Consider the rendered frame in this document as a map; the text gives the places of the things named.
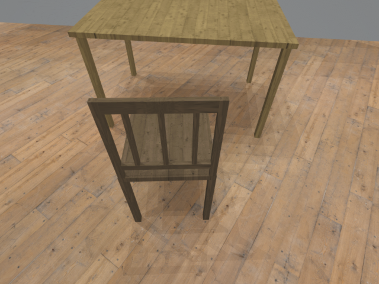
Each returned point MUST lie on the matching chair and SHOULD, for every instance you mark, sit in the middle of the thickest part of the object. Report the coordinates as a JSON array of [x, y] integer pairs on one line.
[[167, 139]]

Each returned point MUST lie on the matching table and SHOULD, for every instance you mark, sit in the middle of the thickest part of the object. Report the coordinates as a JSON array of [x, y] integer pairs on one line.
[[248, 23]]

